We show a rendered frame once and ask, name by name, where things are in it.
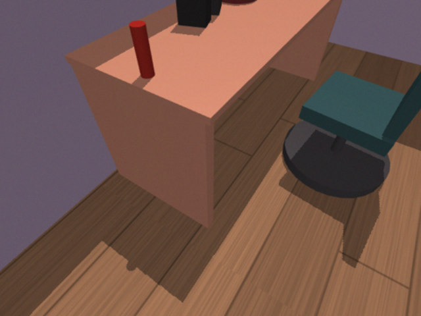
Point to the desk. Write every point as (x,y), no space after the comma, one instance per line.
(160,130)

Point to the office chair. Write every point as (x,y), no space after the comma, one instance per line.
(340,148)

